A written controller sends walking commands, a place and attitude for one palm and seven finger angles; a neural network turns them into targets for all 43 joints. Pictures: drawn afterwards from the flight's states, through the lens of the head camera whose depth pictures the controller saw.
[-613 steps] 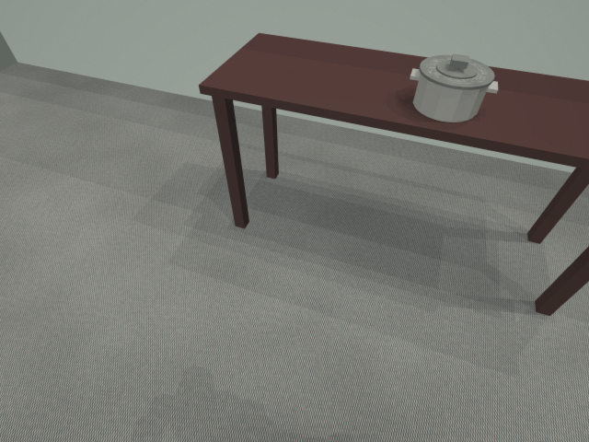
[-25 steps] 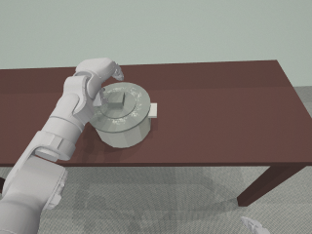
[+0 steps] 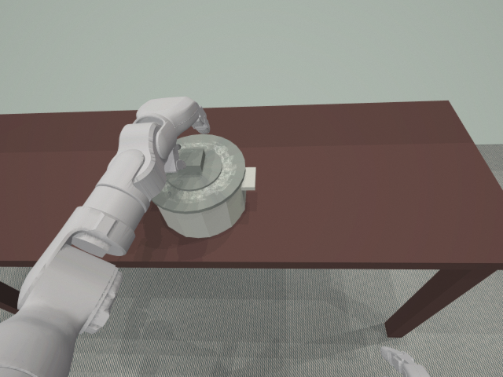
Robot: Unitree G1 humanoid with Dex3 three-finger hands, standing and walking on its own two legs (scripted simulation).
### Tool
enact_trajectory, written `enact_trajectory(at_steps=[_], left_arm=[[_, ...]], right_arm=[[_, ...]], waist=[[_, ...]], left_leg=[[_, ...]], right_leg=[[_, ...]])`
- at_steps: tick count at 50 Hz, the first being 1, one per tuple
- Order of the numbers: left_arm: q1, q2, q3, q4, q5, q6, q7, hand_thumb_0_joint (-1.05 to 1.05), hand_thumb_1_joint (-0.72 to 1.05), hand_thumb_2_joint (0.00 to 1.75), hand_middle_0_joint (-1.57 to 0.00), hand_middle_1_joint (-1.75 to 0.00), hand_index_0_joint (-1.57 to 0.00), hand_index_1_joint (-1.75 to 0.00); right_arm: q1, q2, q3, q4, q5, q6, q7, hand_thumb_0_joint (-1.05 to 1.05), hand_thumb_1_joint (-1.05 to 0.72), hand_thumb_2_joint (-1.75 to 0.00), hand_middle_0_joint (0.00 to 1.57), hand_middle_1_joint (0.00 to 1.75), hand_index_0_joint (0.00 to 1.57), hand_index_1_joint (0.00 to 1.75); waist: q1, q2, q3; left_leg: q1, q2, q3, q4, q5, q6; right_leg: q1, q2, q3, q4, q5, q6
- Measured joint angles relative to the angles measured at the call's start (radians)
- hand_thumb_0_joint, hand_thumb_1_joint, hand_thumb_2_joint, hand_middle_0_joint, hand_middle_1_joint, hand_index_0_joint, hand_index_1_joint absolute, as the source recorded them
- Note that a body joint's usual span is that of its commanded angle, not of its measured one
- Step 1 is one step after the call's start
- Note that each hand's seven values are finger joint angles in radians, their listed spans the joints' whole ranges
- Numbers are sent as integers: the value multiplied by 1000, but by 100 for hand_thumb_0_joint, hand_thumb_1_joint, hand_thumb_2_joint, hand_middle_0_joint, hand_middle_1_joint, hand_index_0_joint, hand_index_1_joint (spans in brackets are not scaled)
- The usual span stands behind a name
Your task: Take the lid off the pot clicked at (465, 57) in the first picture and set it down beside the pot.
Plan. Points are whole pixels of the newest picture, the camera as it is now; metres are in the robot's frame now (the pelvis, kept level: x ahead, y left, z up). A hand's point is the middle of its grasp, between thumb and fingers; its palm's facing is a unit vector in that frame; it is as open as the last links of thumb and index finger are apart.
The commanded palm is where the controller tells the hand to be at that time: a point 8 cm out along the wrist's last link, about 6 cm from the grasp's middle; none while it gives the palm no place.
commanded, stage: lower the open fingers around the knob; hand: left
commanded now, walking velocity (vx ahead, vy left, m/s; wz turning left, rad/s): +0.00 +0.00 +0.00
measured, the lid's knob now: (191, 160) +0.48 +0.12 +0.06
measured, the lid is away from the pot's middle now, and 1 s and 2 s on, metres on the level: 0.00 0.00 0.00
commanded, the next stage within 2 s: close the fingers and squeeze the knob in 0.74 s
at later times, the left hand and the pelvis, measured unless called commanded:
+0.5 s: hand (187, 161) +0.45 +0.12 +0.09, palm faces -0.34 -0.06 -0.94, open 10.3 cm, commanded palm +0.44 +0.12 +0.15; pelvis +0.00 -0.01 +0.00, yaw -1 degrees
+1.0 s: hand (181, 165) +0.45 +0.13 +0.08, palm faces -0.33 -0.07 -0.94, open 10.3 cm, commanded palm +0.44 +0.13 +0.15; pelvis +0.00 +0.00 +0.00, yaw -1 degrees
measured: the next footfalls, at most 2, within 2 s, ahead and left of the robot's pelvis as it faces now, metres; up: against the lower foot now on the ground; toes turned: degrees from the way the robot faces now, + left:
none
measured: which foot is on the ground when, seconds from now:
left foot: down 0.00-1.00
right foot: down 0.00-1.00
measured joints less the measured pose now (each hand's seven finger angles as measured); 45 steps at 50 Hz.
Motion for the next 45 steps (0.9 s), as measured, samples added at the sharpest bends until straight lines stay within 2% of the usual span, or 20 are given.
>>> enact_trajectory(at_steps=[10,22,30,36,40,45], left_arm=[[16,-10,18,51,1,-36,34,0,-28,135,-82,-8,-82,-8],[49,-8,39,95,5,-46,69,0,-27,135,-82,-8,-82,-8],[90,-7,45,60,7,-66,87,0,-27,135,-82,-8,-82,-8],[98,-10,39,65,5,-56,107,0,-27,135,-82,-8,-82,-8],[84,-9,20,60,9,-46,99,0,-27,135,-82,-8,-81,-8],[82,-15,28,67,3,-51,92,0,-26,133,-80,-12,-80,-12]], right_arm=[[21,-9,-8,13,-1,0,-10,1,-91,-90,20,30,20,30],[29,-10,-15,19,-1,2,-15,1,-91,-90,20,30,20,30],[21,-6,-20,12,-2,8,-14,1,-91,-90,20,30,20,30],[7,-4,-17,13,4,15,-9,1,-91,-90,20,30,20,30],[-1,0,-18,11,4,15,-11,1,-91,-90,20,30,20,30],[-5,2,-13,7,4,17,-10,1,-91,-90,20,30,20,30]], waist=[[-12,-4,4],[-21,-3,-8],[-16,-6,-12],[-11,-8,-15],[-8,-9,-16],[-8,-8,-17]], left_leg=[[-4,10,9,2,-1,-6],[-16,19,16,6,-9,-10],[-21,21,16,15,-17,-10],[-22,19,13,23,-21,-9],[-29,17,9,28,-21,-7],[-28,14,10,27,-21,-5]], right_leg=[[-11,9,10,6,1,-6],[-25,19,18,7,-1,-10],[-27,21,19,8,-5,-9],[-25,18,16,13,-9,-7],[-30,16,12,16,-10,-7],[-29,13,13,15,-9,-4]])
